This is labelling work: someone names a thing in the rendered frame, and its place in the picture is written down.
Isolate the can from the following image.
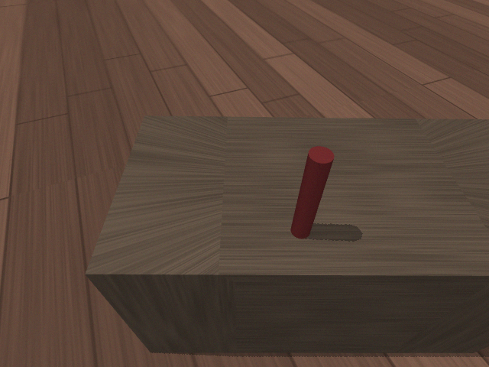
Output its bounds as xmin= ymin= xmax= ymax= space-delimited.
xmin=291 ymin=146 xmax=334 ymax=239

